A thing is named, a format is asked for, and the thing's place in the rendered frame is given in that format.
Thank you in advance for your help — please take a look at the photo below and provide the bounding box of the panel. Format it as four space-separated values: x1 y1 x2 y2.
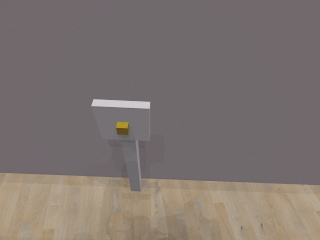
91 99 150 192

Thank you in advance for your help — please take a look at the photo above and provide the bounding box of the button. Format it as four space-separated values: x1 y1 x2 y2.
116 122 130 135

